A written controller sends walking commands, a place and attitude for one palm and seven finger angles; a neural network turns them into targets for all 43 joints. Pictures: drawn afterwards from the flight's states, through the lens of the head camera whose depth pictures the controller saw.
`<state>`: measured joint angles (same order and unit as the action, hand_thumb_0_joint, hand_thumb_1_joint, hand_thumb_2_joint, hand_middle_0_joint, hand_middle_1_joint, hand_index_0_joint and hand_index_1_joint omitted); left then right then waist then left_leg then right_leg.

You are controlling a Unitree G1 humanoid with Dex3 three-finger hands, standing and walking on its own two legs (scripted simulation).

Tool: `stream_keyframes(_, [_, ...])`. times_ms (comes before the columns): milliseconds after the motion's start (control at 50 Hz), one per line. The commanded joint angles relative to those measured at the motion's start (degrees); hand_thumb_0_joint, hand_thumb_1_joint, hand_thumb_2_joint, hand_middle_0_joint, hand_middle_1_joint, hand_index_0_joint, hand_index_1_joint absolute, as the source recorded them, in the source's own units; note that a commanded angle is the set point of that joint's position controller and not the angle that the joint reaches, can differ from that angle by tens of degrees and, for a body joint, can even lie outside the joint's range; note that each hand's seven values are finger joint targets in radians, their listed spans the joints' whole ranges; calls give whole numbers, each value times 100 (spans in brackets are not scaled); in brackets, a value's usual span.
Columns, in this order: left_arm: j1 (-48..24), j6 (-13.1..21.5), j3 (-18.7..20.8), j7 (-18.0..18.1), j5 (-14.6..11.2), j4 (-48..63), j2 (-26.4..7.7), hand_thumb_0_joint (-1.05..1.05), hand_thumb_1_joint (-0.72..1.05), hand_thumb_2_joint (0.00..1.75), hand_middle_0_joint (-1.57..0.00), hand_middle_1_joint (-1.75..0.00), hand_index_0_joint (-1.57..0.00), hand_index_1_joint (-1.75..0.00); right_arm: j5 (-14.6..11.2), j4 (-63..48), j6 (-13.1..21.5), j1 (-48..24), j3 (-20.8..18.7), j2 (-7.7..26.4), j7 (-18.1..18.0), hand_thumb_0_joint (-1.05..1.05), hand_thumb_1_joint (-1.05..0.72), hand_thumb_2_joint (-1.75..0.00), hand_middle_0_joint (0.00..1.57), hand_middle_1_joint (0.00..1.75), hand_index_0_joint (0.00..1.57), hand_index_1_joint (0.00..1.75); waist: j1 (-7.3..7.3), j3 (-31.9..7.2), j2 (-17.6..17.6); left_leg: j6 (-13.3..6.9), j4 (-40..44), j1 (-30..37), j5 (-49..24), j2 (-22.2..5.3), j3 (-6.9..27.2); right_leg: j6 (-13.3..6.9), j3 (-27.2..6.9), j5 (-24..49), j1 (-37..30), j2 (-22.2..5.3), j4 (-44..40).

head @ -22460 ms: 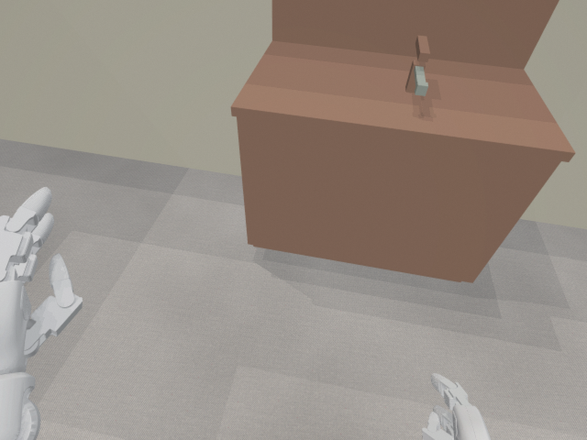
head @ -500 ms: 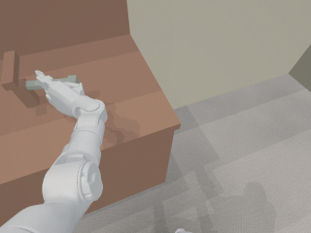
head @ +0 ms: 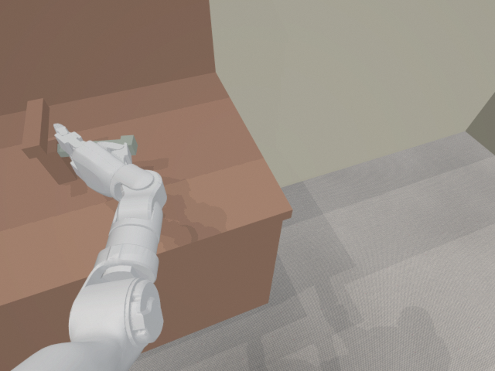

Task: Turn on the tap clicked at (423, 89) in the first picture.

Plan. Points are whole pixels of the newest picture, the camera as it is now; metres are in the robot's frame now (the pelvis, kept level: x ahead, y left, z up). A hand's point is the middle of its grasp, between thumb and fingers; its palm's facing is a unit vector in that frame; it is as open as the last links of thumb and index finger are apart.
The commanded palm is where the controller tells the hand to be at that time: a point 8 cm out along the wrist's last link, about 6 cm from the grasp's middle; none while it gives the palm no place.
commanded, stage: lift the hand up off the lever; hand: left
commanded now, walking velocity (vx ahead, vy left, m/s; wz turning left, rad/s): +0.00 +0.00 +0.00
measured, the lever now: (128, 145) +0.52 +0.22 +0.06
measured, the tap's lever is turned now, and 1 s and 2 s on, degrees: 75 75 75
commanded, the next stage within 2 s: draw the hand back beside the body in 0.80 s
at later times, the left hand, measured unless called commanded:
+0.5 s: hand (122, 145) +0.45 +0.20 +0.13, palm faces +0.82 -0.56 -0.12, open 7.8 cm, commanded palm +0.40 +0.21 +0.13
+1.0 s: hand (136, 138) +0.46 +0.17 +0.14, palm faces +0.68 -0.72 -0.15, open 7.8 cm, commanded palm +0.38 +0.21 +0.14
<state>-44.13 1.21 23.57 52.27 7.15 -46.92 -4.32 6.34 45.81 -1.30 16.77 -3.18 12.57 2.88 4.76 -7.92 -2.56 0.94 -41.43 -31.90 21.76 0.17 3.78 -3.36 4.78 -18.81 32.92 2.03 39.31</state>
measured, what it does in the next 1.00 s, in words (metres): stands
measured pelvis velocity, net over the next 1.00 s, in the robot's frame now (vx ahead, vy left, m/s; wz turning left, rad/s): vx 0.00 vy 0.00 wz -0.02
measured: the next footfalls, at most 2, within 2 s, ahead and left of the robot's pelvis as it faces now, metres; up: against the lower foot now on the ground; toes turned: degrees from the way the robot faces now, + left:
none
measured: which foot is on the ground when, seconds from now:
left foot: down 0.00-1.00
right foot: down 0.00-1.00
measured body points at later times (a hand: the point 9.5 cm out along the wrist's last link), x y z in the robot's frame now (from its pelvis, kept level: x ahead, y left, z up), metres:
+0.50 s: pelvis +0.00 +0.00 +0.01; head +0.03 -0.01 +0.45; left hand +0.40 +0.22 +0.14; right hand +0.08 -0.24 -0.13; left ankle -0.02 +0.13 -0.71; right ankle +0.00 -0.08 -0.71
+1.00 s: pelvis +0.00 +0.00 +0.01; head +0.03 -0.02 +0.46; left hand +0.41 +0.21 +0.15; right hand +0.07 -0.25 -0.13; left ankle -0.02 +0.13 -0.71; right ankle +0.00 -0.08 -0.71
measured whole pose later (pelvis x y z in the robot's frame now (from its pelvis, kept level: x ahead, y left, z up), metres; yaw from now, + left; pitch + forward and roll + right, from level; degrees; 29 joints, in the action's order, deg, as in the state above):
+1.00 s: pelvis +0.00 +0.00 +0.01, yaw -1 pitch +9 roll +0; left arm -40.4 -5.2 17.0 41.7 7.2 -37.7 -4.8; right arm 4.3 44.3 -2.9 14.4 -2.8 11.8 -0.4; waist 3.1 -5.9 -2.2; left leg 0.8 -36.4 -25.8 19.7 0.0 2.2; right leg -3.4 3.2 -16.9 27.9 2.2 35.7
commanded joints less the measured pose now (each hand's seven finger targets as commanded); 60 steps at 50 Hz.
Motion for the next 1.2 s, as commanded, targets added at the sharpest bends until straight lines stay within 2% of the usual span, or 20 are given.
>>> stream_keyframes(0, [-2686,179,-491,15,213,1167,-614,0,90,90,-15,-15,-15,-15,-28,-463,199,-7,-192,694,-58,0,-90,-90,20,30,20,30,114,-1724,322,-132,376,549,-1795,114,-267,223,-115,1844,-1487,-146,-460])
stream_keyframes(220, [-2624,-32,-106,87,309,1257,-1012,0,90,90,-15,-15,-15,-15,-2,-505,112,-117,-191,668,-146,0,-90,-90,20,30,20,30,-78,-2085,237,-78,386,667,-2086,118,-279,203,-129,2109,-1735,-165,-396])
stream_keyframes(280, [-2771,-149,-471,31,247,1277,-603,0,90,90,-15,-15,-15,-15,-45,-526,110,-166,-160,648,-138,0,-90,-90,20,30,20,30,27,-1862,320,-81,444,719,-2093,100,-290,214,-104,2105,-1653,-171,-457])
stream_keyframes(320, [-2607,-202,-237,24,196,1316,-842,0,90,90,-15,-15,-15,-15,-50,-527,110,-180,-172,685,-171,0,-90,-90,20,30,20,30,-74,-1872,307,-77,501,715,-2053,118,-273,210,-125,2072,-1766,-163,-510])
stream_keyframes(500, [-2754,-295,-502,21,224,1551,-647,0,90,90,-15,-15,-15,-15,-74,-490,201,-288,-154,632,-190,0,-90,-90,20,30,20,30,-35,-1796,348,-110,580,767,-1909,126,-302,219,-137,1956,-1823,-176,-622])
stream_keyframes(520, [-2736,-310,-222,33,226,1530,-990,0,90,90,-15,-15,-15,-15,-68,-460,191,-273,-165,685,-226,0,-90,-90,20,30,20,30,-104,-1796,350,-104,610,728,-1843,138,-267,211,-147,1860,-1864,-174,-637])
stream_keyframes(600, [-3055,-372,-540,-6,197,1560,-694,0,90,90,-15,-15,-15,-15,-99,-447,213,-324,-138,648,-232,0,-90,-90,20,30,20,30,9,-1714,272,-112,660,811,-1797,123,-286,209,-153,1771,-1779,-182,-702])
stream_keyframes(620, [-2934,-367,-330,20,212,1543,-907,0,90,90,-15,-15,-15,-15,-82,-414,217,-299,-166,679,-251,0,-90,-90,20,30,20,30,-67,-1770,230,-102,668,846,-1816,127,-263,196,-148,1737,-1801,-159,-700])
stream_keyframes(660, [-2928,-392,-647,24,202,1442,-487,0,90,90,-15,-15,-15,-15,-78,-421,246,-315,-142,635,-206,0,-90,-90,20,30,20,30,-2,-1670,216,-75,665,895,-1883,119,-270,192,-95,1724,-1666,-148,-681])
stream_keyframes(720, [-2724,-407,-159,54,165,1140,-983,0,90,90,-15,-15,-15,-15,-74,-393,224,-263,-161,705,-238,0,-90,-90,20,30,20,30,-105,-1662,480,-117,694,683,-1695,149,-278,223,-139,1663,-1798,-174,-725])
stream_keyframes(880, [-3018,-316,-374,93,305,1456,-795,0,90,90,-15,-15,-15,-15,-52,-439,220,-226,-167,649,-198,0,-90,-90,20,30,20,30,-20,-1917,285,-101,590,848,-1994,103,-304,215,-141,1962,-1757,-175,-612])
stream_keyframes(900, [-2469,-329,-1430,-820,517,1973,-619,0,90,90,-15,-15,-15,-15,-118,-609,79,-197,-238,751,-310,0,-90,-90,20,30,20,30,65,-2110,486,-172,577,1108,-2280,117,-449,163,-301,2606,-2094,-157,-502])
stream_keyframes(920, [-2266,-290,-958,-1205,372,2319,-1115,0,90,90,-15,-16,-15,-16,-193,-776,32,-123,-275,788,-421,0,-90,-90,20,30,20,30,-71,-2440,241,-205,608,1373,-2571,115,-477,131,-336,2972,-2401,-154,-559])
stream_keyframes(940, [-1924,-255,-1245,-1570,240,2725,-939,0,90,90,-15,-16,-15,-16,-295,-911,-12,-135,-222,712,-491,0,-90,-90,20,30,20,30,-190,-2500,150,-201,704,1535,-2779,107,-484,130,-375,3236,-2631,-144,-568])
stream_keyframes(1000, [-660,-80,-1137,-2669,-435,3073,-1099,0,90,90,-16,-17,-16,-17,-512,-1099,-70,-268,-106,683,-673,0,-90,-90,20,30,20,30,-381,-1778,707,-253,1001,1438,-2504,78,-484,176,-434,3459,-2981,-135,-827])
stream_keyframes(1040, [137,-12,-662,-2996,-858,3326,-1415,0,90,90,-16,-17,-16,-17,-629,-1265,-107,-475,-1,624,-764,0,-90,-90,20,30,20,30,-676,-1449,586,-258,1248,1406,-2245,72,-507,197,-498,3245,-3255,-181,-1029])
stream_keyframes(1080, [521,-77,-554,-2887,-956,3836,-1445,0,90,90,-16,-18,-16,-18,-678,-1394,-91,-740,64,574,-799,0,-90,-90,20,30,20,30,-775,-1231,665,-272,1381,1451,-2047,68,-540,275,-572,3080,-3347,-244,-1189])
stream_keyframes(1100, [1317,4,-508,-3427,-798,3298,-2587,0,90,90,-16,-18,-16,-18,-685,-1164,-90,-473,41,668,-680,0,-90,-90,20,30,20,30,-516,-932,741,-282,1671,1626,-1888,-31,-520,354,-609,3078,-3489,-331,-1237])
stream_keyframes(1120, [1224,131,-226,-3693,-913,3580,-2926,0,90,90,-16,-19,-16,-19,-729,-1266,-95,-559,40,693,-663,0,-90,-90,20,30,20,30,-670,-865,284,-302,1765,1734,-1887,23,-553,297,-626,2890,-3585,-321,-1321])
stream_keyframes(1180, [915,547,-931,-4146,-1029,4880,-2456,0,90,90,-16,-19,-16,-19,-768,-1556,184,-963,83,633,-643,0,-90,-90,20,30,20,30,-526,-651,-133,-317,1950,2314,-2050,60,-574,242,-601,2583,-3376,-239,-1624])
